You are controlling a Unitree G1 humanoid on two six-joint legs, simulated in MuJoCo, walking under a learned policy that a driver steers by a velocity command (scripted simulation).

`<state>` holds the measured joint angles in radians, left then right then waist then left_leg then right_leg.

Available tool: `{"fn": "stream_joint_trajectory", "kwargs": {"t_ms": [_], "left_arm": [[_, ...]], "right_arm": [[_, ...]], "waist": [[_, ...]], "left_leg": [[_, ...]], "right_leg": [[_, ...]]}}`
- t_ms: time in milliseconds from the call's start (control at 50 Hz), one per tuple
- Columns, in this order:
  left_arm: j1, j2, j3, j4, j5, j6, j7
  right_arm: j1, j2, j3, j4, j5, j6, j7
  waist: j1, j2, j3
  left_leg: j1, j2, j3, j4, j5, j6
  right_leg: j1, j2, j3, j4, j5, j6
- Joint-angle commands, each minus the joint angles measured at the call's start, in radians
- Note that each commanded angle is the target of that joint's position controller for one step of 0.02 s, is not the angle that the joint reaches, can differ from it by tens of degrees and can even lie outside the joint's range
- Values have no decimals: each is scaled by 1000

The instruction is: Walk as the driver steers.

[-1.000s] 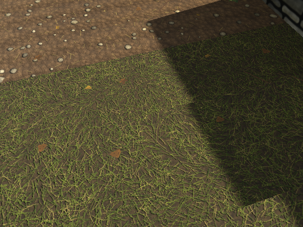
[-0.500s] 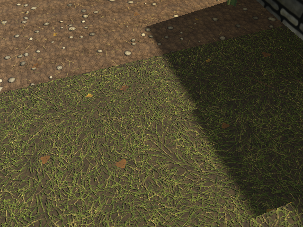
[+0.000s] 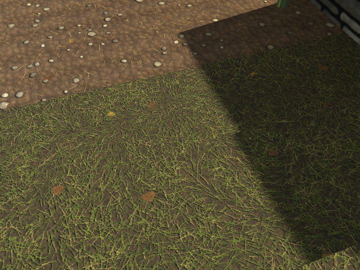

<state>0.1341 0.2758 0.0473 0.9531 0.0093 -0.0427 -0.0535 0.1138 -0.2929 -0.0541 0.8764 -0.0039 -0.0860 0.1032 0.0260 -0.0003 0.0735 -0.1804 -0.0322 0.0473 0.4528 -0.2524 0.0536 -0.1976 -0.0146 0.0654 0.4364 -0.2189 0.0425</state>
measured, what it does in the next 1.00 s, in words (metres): lifts its right foot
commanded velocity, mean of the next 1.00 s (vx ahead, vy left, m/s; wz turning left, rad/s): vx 0.07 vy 0.00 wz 0.00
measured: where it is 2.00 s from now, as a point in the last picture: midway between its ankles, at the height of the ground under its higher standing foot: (187, 216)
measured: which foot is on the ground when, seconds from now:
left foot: down 0.00-1.00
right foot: down 0.00-0.74, up 0.76-1.00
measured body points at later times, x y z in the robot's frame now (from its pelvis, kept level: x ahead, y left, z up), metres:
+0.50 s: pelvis +0.01 +0.00 +0.00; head +0.03 +0.01 +0.45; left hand +0.11 +0.28 -0.13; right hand +0.13 -0.27 -0.12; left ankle +0.00 +0.08 -0.74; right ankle +0.01 -0.15 -0.74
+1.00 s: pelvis +0.08 -0.05 +0.00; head +0.10 -0.05 +0.45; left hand +0.21 +0.22 -0.12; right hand +0.03 -0.31 -0.14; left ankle -0.01 +0.08 -0.74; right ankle +0.13 -0.17 -0.73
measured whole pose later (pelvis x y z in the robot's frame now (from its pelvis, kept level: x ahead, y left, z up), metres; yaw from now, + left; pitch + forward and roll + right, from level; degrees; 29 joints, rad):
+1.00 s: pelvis +0.08 -0.05 +0.00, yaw -1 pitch -3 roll +0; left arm 0.12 0.28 0.04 1.00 0.06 -0.08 -0.04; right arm 0.43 -0.26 -0.02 1.01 -0.06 -0.07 0.00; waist -0.05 0.01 0.08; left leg 0.07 0.03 0.03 0.27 -0.29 0.03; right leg -0.28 -0.03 -0.03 0.55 -0.25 -0.05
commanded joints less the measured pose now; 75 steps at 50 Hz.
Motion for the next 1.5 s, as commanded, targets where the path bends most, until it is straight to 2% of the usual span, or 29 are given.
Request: {"fn": "stream_joint_trajectory", "kwargs": {"t_ms": [20, 680, 700, 740, 760, 780, 820, 860, 900, 960, 1000, 1020, 1040, 1060, 1080, 1100, 1120, 1160, 1180, 1200, 1240, 1260, 1280, 1300, 1340, 1360, 1400, 1440, 1500], "left_arm": [[-12, 129, 24, -32, 0, -10, 3], [-67, 169, 7, 72, -4, -4, 9], [-45, 173, 9, 83, -1, 0, 10], [-48, 211, 28, 72, 28, 2, 30], [-73, 190, 28, 54, 46, -5, 43], [-96, 138, 13, 38, 63, -16, 56], [-142, 93, 2, 7, 71, -35, 69], [-113, 94, 7, -6, 78, -42, 58], [-111, 79, 5, -10, 83, -35, 39], [-75, 51, -5, -9, 44, -47, 5], [-5, 93, 3, -1, 36, -71, 1], [55, 124, 15, 7, 31, -88, 9], [159, 161, 28, 19, 38, -105, 23], [309, 225, 36, 25, 50, -117, 40], [450, 204, 31, 49, 76, -114, 43], [377, 156, 22, 38, 71, -118, 44], [291, 107, 10, 17, 54, -109, 48], [235, 31, -23, 1, 60, -95, 54], [218, -16, -41, -12, 68, -90, 61], [224, -31, -47, -14, 72, -88, 68], [266, 6, -40, -3, 84, -88, 63], [271, 12, -38, -6, 112, -83, 61], [277, 0, -40, -15, 117, -89, 63], [327, -29, -53, 20, 120, -95, 66], [389, -14, -53, 61, 105, -102, 56], [420, -9, -57, 78, 109, -96, 40], [486, -40, -69, 110, 114, -92, 31], [520, -44, -74, 124, 101, -96, 41], [601, -29, -75, 159, 88, -83, 67]], "right_arm": [[-23, -139, -30, -54, 2, -12, -4], [56, -174, -18, 15, 0, -5, -9], [83, -179, -20, 26, -2, -2, -11], [196, -249, -54, 61, -35, 1, -38], [258, -241, -58, 79, -46, -5, -61], [282, -199, -46, 86, -48, -9, -86], [290, -107, -11, 73, -51, -22, -126], [236, -90, 5, 55, -50, -29, -145], [220, -126, 1, 47, -41, -22, -148], [216, -173, -2, 60, -51, 2, -109], [195, -183, -2, 69, -60, 13, -87], [208, -164, 2, 83, -67, 11, -82], [225, -126, 13, 101, -83, 2, -78], [237, 4, 47, 55, -91, -19, -64], [138, -13, 37, 27, -90, -40, -53], [88, -37, 29, 22, -73, -54, -63], [116, -68, 20, 47, -70, -58, -79], [161, -30, 25, 55, -74, -45, -90], [177, -9, 25, 60, -75, -33, -83], [163, -6, 21, 55, -70, -24, -72], [94, 27, 28, 25, -61, -12, -46], [128, 51, 39, 30, -69, -12, -24], [124, 45, 39, 22, -77, -12, -12], [62, 41, 40, -7, -78, -17, -12], [11, 47, 47, -35, -62, -17, -27], [-14, 62, 51, -52, -61, -6, -32], [-57, 43, 52, -82, -62, 15, -33], [-96, 21, 48, -106, -68, 26, -36], [-188, 53, 64, -139, -76, 45, -29]], "waist": [[3, 0, -90], [-3, 2, -80], [-7, 7, -75], [-64, 80, -9], [-91, 120, 35], [-104, 144, 79], [-126, 122, 62], [-95, 96, 52], [-74, 67, 75], [-25, 80, 90], [7, 81, 71], [30, 52, 45], [68, -3, -3], [94, -226, -145], [180, -204, -74], [143, -125, 44], [94, -67, 51], [17, -33, 80], [-13, -26, 82], [-16, -21, 87], [-9, -42, 60], [-24, -38, 50], [-15, -19, 41], [3, -9, 62], [17, 3, 52], [22, -41, 59], [37, -6, 109], [43, 17, 122], [80, 22, 165]], "left_leg": [[76, 85, -96, -84, 186, 18], [99, 79, -100, -74, 236, 16], [102, 85, -114, -104, 120, 24], [127, 169, -245, -220, -331, 128], [182, 274, -387, -284, -466, 202], [223, 378, -482, -331, -484, 252], [290, 433, -521, -388, -370, 256], [288, 354, -387, -404, -281, 196], [204, 276, -243, -407, -235, 152], [-18, 244, -154, -363, -194, 154], [-59, 258, -157, -287, -193, 171], [-76, 241, -150, -192, -162, 165], [-104, 185, -111, -1, -108, 137], [-326, 4, -15, 351, -210, 37], [-555, -25, -149, 587, -350, 32], [-655, 33, -201, 698, -267, 66], [-615, 79, -163, 737, -193, 76], [-516, 133, -163, 698, -82, 95], [-464, 150, -176, 635, -24, 93], [-456, 143, -174, 569, 29, 80], [-426, 133, -126, 466, 154, 46], [-394, 132, -113, 526, 254, 28], [-420, 129, -108, 466, 371, 22], [-524, 160, -180, 357, 495, 18], [-501, 158, -172, 143, 710, 16], [-406, 140, -121, 155, 757, 14], [-464, 158, -136, 147, 756, 23], [-530, 154, -131, 83, 681, 25], [-554, 156, -93, -26, 604, 19]], "right_leg": [[-27, -18, -3, -56, 99, -25], [-19, -17, -13, -49, 124, -26], [-23, -14, -14, -54, 50, -29], [-148, 20, -38, 45, -215, -50], [-268, 19, -44, 125, -247, -59], [-356, -24, -35, 180, -222, -74], [-432, -70, 20, 363, -288, -95], [-398, -58, -15, 397, -271, -109], [-263, -33, -89, 274, -204, -102], [34, 7, -138, 112, 39, -88], [128, 21, -128, 56, 48, -97], [199, 17, -115, 46, 60, -106], [287, -25, -57, 25, 79, -136], [525, -233, 327, -97, 10, -349], [567, -339, 609, -263, -148, -408], [480, -333, 524, -287, -301, -355], [398, -304, 417, -289, -288, -325], [265, -282, 245, -313, -43, -308], [212, -256, 168, -337, 38, -284], [197, -237, 109, -359, 115, -277], [174, -199, -15, -359, 239, -269], [126, -180, -67, -321, 322, -262], [124, -153, -109, -284, 315, -260], [193, -186, -82, -256, 300, -261], [190, -151, -143, -207, 255, -241], [109, -141, -154, -226, 231, -243], [139, -179, -131, -193, 233, -246], [257, -173, -132, -150, 304, -220], [346, -162, -145, -119, 300, -183]]}}
Keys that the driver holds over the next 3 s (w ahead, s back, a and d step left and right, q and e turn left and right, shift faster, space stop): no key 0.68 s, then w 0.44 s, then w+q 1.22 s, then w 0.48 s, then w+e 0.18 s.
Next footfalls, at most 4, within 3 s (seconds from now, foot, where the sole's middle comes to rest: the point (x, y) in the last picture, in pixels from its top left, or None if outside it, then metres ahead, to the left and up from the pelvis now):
1.04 right None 0.17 -0.18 -0.78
1.64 left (169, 249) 0.60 0.09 -0.92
2.00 right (198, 173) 0.98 -0.04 -0.92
2.50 left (129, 177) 0.95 0.30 -0.92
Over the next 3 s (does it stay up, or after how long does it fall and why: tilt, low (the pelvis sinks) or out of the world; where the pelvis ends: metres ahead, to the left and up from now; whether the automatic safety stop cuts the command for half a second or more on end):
stays up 1.22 0.33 -0.31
